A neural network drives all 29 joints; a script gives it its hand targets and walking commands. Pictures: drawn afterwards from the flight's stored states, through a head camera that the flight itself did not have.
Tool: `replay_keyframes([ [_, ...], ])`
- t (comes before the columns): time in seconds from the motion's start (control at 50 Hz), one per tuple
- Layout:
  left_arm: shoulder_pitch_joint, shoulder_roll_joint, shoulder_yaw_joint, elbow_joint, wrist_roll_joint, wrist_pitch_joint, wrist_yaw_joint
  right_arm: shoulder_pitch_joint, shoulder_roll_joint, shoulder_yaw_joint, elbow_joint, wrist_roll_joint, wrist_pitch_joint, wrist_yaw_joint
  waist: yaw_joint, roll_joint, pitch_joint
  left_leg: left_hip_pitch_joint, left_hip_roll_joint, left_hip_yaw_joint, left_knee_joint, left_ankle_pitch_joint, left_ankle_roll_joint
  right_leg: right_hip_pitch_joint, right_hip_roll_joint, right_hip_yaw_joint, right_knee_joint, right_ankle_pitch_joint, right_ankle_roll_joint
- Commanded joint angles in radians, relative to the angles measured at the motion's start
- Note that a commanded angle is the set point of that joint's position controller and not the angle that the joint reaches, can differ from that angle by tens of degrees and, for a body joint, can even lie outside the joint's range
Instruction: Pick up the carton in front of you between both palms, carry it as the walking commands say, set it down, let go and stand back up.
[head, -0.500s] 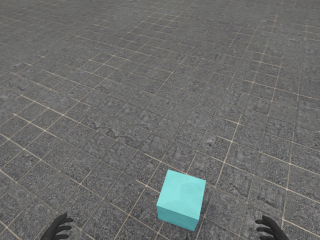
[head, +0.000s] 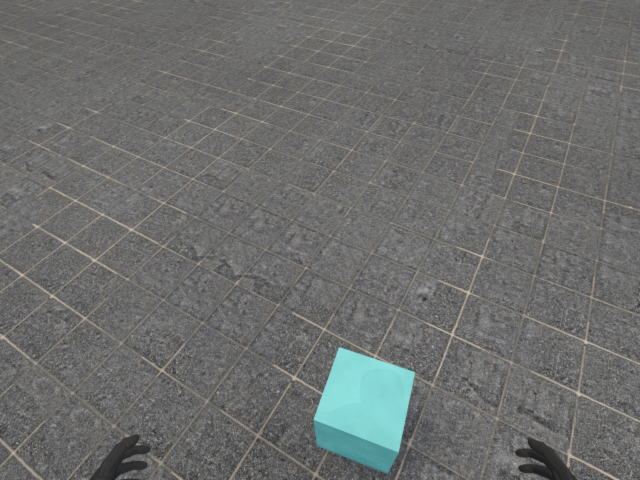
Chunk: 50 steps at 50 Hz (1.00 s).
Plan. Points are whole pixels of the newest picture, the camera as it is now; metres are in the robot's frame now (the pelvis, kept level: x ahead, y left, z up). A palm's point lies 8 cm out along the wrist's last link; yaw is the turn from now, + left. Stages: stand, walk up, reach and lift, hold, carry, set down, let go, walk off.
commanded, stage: stand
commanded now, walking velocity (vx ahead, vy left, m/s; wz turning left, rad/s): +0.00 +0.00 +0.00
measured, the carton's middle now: (363, 410) +0.40 -0.08 -0.65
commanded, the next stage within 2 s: none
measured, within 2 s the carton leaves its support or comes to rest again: neither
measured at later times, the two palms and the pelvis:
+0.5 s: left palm out of the picture +0.08 +0.30 -0.09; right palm out of the picture +0.08 -0.30 -0.10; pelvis -0.02 +0.00 +0.01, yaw +0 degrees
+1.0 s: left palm out of the picture +0.07 +0.31 -0.09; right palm out of the picture +0.05 -0.31 -0.10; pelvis -0.03 +0.00 +0.01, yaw -1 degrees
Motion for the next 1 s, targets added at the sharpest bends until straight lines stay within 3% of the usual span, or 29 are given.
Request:
replay_keyframes([
  [0.0, -0.024, 0.164, 0.037, -0.038, -0.001, -0.013, 0.003, -0.018, -0.143, -0.030, -0.039, 0.001, -0.015, -0.004, -0.001, -0.025, -0.062, 0.006, 0.072, -0.041, -0.048, 0.375, 0.031, 0.045, -0.094, 0.073, -0.067, 0.351, -0.013],
  [0.44, -0.063, 0.201, 0.023, 0.091, -0.008, -0.022, -0.006, -0.038, -0.170, -0.018, 0.085, 0.004, -0.022, 0.005, -0.001, -0.031, -0.014, -0.008, 0.086, -0.056, -0.140, 0.231, 0.033, 0.051, -0.110, 0.104, -0.148, 0.217, -0.016],
  [0.98, -0.093, 0.230, 0.008, 0.173, -0.016, -0.028, -0.009, -0.049, -0.188, -0.013, 0.164, 0.010, -0.022, 0.013, -0.004, -0.034, -0.018, 0.007, 0.100, -0.049, -0.175, 0.225, 0.036, 0.057, -0.118, 0.122, -0.178, 0.225, -0.019],
])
